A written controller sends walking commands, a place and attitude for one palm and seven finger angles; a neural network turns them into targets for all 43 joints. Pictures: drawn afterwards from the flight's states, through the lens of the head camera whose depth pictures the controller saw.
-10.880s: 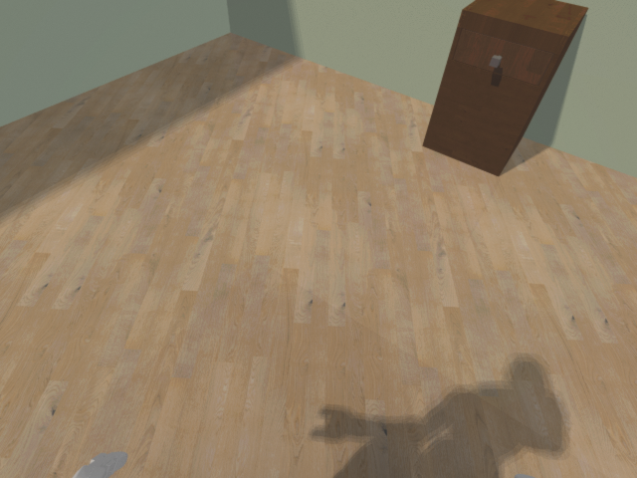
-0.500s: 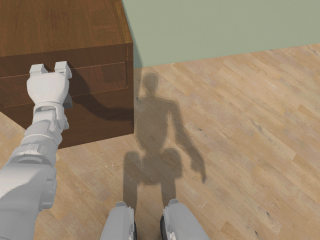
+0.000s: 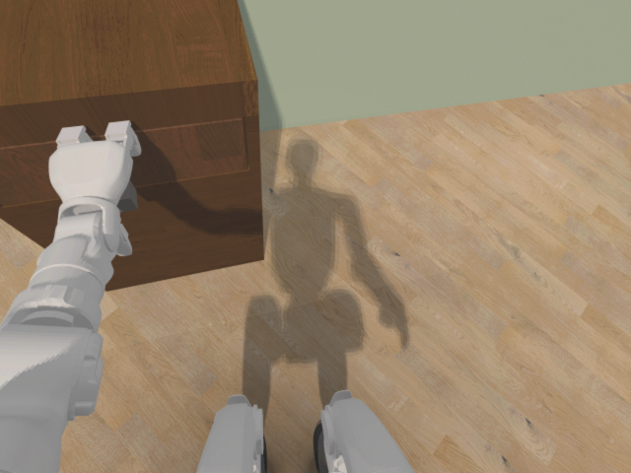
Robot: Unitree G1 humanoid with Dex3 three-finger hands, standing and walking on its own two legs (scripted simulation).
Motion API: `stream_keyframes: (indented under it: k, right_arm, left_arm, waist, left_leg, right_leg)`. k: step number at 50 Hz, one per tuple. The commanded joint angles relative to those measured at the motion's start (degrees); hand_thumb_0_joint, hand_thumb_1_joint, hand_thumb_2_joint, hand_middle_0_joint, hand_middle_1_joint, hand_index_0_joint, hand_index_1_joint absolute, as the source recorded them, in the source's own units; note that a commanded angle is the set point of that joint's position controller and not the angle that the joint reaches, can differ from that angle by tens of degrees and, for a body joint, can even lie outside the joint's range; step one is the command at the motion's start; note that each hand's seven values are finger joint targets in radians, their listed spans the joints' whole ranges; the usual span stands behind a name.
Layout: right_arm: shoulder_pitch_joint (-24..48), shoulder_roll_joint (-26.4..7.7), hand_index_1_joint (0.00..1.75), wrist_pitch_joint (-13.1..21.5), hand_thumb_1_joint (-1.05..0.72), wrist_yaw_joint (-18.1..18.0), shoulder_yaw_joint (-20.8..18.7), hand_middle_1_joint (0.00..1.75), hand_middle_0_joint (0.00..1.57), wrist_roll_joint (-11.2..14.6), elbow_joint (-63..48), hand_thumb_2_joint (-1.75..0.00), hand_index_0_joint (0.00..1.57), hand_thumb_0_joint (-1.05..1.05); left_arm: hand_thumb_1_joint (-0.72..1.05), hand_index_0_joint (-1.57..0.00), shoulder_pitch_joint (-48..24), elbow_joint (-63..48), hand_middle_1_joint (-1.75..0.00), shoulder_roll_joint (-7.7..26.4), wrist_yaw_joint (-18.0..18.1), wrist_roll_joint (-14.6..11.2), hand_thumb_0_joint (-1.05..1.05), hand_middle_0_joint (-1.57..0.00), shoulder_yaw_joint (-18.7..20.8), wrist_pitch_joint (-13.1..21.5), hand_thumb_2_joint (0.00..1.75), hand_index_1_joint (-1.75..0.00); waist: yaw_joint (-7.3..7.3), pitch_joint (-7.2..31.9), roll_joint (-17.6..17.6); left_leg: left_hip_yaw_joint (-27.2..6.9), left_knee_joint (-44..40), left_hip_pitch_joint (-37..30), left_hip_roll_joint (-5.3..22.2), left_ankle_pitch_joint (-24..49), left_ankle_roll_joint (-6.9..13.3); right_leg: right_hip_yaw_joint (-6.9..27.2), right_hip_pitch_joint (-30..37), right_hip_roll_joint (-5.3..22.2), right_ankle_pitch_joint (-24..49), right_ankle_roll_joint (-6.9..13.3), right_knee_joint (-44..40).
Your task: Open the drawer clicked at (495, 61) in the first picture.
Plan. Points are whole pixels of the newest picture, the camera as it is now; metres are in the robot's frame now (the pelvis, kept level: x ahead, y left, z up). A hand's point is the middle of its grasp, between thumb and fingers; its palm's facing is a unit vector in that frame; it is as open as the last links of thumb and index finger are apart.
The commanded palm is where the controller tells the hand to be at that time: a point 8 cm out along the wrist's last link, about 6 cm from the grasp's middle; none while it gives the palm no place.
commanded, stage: move the hooked fingers above the handle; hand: left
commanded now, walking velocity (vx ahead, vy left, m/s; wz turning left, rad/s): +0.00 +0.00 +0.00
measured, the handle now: (120, 185) +0.53 +0.26 -0.10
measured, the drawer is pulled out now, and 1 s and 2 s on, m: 0.00 0.00 0.00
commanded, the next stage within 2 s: none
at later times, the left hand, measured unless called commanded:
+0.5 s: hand (118, 196) +0.48 +0.24 -0.05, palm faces -0.13 -0.09 -0.99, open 13.8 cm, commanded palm +0.48 +0.24 +0.02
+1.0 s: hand (125, 191) +0.48 +0.22 -0.03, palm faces -0.04 -0.11 -0.99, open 13.8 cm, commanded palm +0.47 +0.24 +0.02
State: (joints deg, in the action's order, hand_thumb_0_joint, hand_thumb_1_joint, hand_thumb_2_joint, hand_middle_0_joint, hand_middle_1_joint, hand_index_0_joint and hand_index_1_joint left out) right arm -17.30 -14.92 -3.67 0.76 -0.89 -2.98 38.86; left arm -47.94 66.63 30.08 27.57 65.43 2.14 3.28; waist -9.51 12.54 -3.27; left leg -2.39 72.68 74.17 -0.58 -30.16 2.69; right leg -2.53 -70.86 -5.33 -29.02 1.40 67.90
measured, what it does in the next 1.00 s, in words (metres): stands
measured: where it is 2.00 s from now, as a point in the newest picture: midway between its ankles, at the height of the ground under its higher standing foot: outside the picture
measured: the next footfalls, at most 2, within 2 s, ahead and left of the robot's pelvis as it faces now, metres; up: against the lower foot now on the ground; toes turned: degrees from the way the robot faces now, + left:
none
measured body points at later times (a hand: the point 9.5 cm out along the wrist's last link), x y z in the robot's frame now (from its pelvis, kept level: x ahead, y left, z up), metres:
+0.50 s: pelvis +0.02 +0.00 +0.01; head +0.17 +0.03 +0.44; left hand +0.49 +0.24 +0.01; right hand +0.05 -0.27 -0.10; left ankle +0.02 +0.09 -0.62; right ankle +0.02 -0.11 -0.62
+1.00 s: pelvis +0.00 +0.01 +0.01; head +0.14 +0.05 +0.44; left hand +0.48 +0.23 +0.02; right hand +0.05 -0.26 -0.10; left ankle +0.02 +0.09 -0.62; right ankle +0.02 -0.11 -0.62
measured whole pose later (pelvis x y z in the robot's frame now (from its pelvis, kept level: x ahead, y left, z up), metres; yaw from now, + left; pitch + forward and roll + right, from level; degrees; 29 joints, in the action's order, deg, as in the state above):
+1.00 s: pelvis +0.00 +0.01 +0.01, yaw +0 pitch +29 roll -5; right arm -16.5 -13.8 -5.3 0.8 -0.6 -3.2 39.5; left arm -45.0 64.2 25.6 28.1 65.9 0.2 5.1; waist -9.4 13.3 -2.8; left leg -1.9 70.1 69.3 -1.0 -29.8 3.6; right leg -1.9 -65.7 -4.9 -28.4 0.5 64.7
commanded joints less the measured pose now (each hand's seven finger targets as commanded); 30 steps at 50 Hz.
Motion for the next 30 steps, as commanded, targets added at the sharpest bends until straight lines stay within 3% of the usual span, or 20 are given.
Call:
stream_keyframes:
  k: [1,4,7,10,12,13,15,16,17,18,20,21,23,26,30]
  right_arm:
    - [-9.88,-9.80,0.30,-0.32,-0.90,-0.10,-3.67,0.30,0.20,-0.56,-2.58,-0.90,0.20,0.00]
    - [-9.69,-9.72,0.30,-0.42,-0.90,0.11,-3.93,0.30,0.20,-0.28,-2.67,-0.90,0.20,0.00]
    - [-9.82,-9.85,0.30,-0.25,-0.90,-0.11,-4.00,0.30,0.20,-0.03,-2.08,-0.90,0.20,0.00]
    - [-10.15,-9.84,0.30,-0.14,-0.90,-0.45,-3.90,0.30,0.20,0.16,-1.21,-0.90,0.20,0.00]
    - [-10.55,-9.57,0.30,0.21,-0.90,-0.52,-4.21,0.30,0.20,0.17,-0.70,-0.90,0.20,0.00]
    - [-10.47,-9.58,0.30,0.13,-0.90,-0.47,-4.12,0.30,0.20,0.13,-0.77,-0.90,0.20,0.00]
    - [-10.47,-9.14,0.30,0.03,-0.90,-0.64,-4.03,0.30,0.20,0.15,-0.34,-0.90,0.20,0.00]
    - [-10.35,-8.85,0.30,0.07,-0.90,-0.56,-4.13,0.30,0.20,0.14,-0.39,-0.90,0.20,0.00]
    - [-10.62,-8.96,0.30,-0.09,-0.90,-0.60,-4.16,0.30,0.20,0.13,-0.12,-0.90,0.20,0.00]
    - [-10.45,-8.96,0.30,-0.27,-0.90,-0.58,-4.10,0.30,0.20,0.05,-0.39,-0.90,0.20,0.00]
    - [-10.22,-9.03,0.30,-0.67,-0.90,-0.78,-3.89,0.30,0.20,-0.05,-0.73,-0.90,0.20,0.00]
    - [-10.03,-9.09,0.30,-0.77,-0.90,-0.83,-3.76,0.30,0.20,-0.19,-0.67,-0.90,0.20,0.00]
    - [-9.65,-9.30,0.30,-1.21,-0.90,-0.76,-3.62,0.30,0.20,-0.44,-1.64,-0.90,0.20,0.00]
    - [-8.62,-9.36,0.30,-1.67,-0.90,-0.27,-3.61,0.30,0.20,-0.99,-2.35,-0.90,0.20,0.00]
    - [-8.38,-9.49,0.30,-1.53,-0.90,0.51,-3.97,0.30,0.20,-0.97,-2.75,-0.90,0.20,0.00]
  left_arm:
    - [-0.50,-0.30,-19.58,-12.04,-1.20,16.89,5.39,0.35,0.00,-0.30,6.65,-1.89,0.30,-1.20]
    - [-0.50,-0.30,-20.41,-15.18,-1.20,17.41,6.13,0.00,0.00,-0.30,6.84,-2.82,0.30,-1.20]
    - [-0.50,-0.30,-21.52,-15.88,-1.20,17.47,5.40,-0.62,0.00,-0.30,6.14,-3.59,0.30,-1.20]
    - [-0.50,-0.30,-19.98,-12.98,-1.20,15.30,3.77,-1.31,0.00,-0.30,3.89,-4.22,0.30,-1.20]
    - [-0.50,-0.30,-21.08,-12.96,-1.20,11.49,2.31,-1.94,0.00,-0.30,0.91,-3.63,0.30,-1.20]
    - [-0.50,-0.30,-18.13,-12.06,-1.20,11.03,1.54,-2.17,0.00,-0.30,0.93,-3.42,0.30,-1.20]
    - [-0.50,-0.30,-17.61,-9.97,-1.20,7.36,0.05,-2.64,0.00,-0.30,-2.04,-3.01,0.30,-1.20]
    - [-0.50,-0.30,-17.29,-9.68,-1.20,5.02,-0.71,-2.88,0.00,-0.30,-3.38,-2.45,0.30,-1.20]
    - [-0.50,-0.30,-17.35,-9.45,-1.20,5.48,-1.03,-2.63,0.00,-0.30,-3.11,-1.88,0.30,-1.20]
    - [-0.50,-0.30,-14.92,-8.76,-1.20,5.35,-1.35,-2.77,0.00,-0.30,-2.73,-1.48,0.30,-1.20]
    - [-0.50,-0.30,-14.44,-8.06,-1.20,7.46,-1.11,-2.24,0.00,-0.30,-0.95,-0.40,0.30,-1.20]
    - [-0.50,-0.30,-15.55,-9.12,-1.20,9.37,-0.64,-2.02,0.00,-0.30,0.78,0.38,0.30,-1.20]
    - [-0.50,-0.30,-14.59,-11.64,-1.20,14.11,1.33,-0.65,0.00,-0.30,4.77,1.62,0.30,-1.20]
    - [-0.50,-0.30,-14.97,-14.77,-1.20,18.13,5.35,0.70,0.00,-0.30,8.83,1.85,0.30,-1.20]
    - [-0.50,-0.30,-14.67,-16.17,-1.20,18.81,9.51,1.03,0.00,-0.30,9.96,-0.83,0.30,-1.20]
  waist:
    - [1.74,32.44,-8.57]
    - [1.75,35.94,-8.18]
    - [0.88,35.60,-7.71]
    - [-0.40,31.64,-4.79]
    - [-1.38,30.50,-5.47]
    - [-0.40,29.64,-6.18]
    - [-1.81,25.82,-4.13]
    - [-1.91,25.01,-5.21]
    - [-2.05,23.93,-4.49]
    - [-1.06,23.31,-5.31]
    - [-0.85,22.32,-3.28]
    - [-0.43,22.17,-4.48]
    - [1.91,25.33,-6.17]
    - [3.66,28.98,-8.88]
    - [3.99,32.71,-8.34]
  left_leg:
    - [-1.15,-6.87,-29.30,1.18,29.40,-0.21]
    - [-0.46,-7.11,-30.90,1.15,30.48,0.10]
    - [-0.41,-7.89,-31.71,1.14,29.79,0.25]
    - [-0.19,-8.82,-30.21,1.03,27.21,0.52]
    - [-0.39,-9.20,-31.90,1.12,27.62,0.53]
    - [-0.43,-9.61,-32.22,1.07,27.45,0.32]
    - [-0.32,-9.65,-30.83,1.11,26.40,0.56]
    - [-0.48,-9.77,-31.26,1.10,26.88,0.49]
    - [-0.75,-9.70,-31.37,1.36,26.84,0.39]
    - [-0.62,-9.71,-31.03,1.20,26.90,0.29]
    - [-0.52,-9.24,-28.60,1.11,26.04,0.46]
    - [-0.36,-9.08,-27.81,1.17,26.71,0.49]
    - [-0.36,-8.69,-28.23,1.08,28.54,0.19]
    - [-0.71,-7.74,-29.10,1.22,31.46,-0.30]
    - [-0.51,-7.69,-30.87,1.32,32.76,-0.58]
  right_leg:
    - [0.17,13.08,0.76,21.17,1.42,-5.84]
    - [0.67,16.77,0.89,23.94,0.93,-6.73]
    - [0.83,17.78,1.04,24.32,0.63,-7.88]
    - [0.77,18.41,1.00,23.11,0.45,-9.51]
    - [0.71,17.03,1.02,22.74,0.42,-10.32]
    - [0.53,16.87,0.93,22.01,0.71,-10.52]
    - [0.59,15.84,0.86,21.55,0.64,-11.34]
    - [0.60,14.77,0.94,21.50,0.81,-11.33]
    - [0.30,13.55,0.90,20.85,0.83,-11.12]
    - [0.30,13.43,0.75,20.61,1.12,-10.96]
    - [0.53,13.46,0.77,20.41,1.21,-10.54]
    - [0.66,13.42,0.92,21.28,1.33,-9.92]
    - [0.71,14.20,0.83,21.99,1.67,-8.19]
    - [0.60,14.09,0.87,22.93,1.87,-5.96]
    - [0.24,16.35,0.90,24.39,1.32,-5.76]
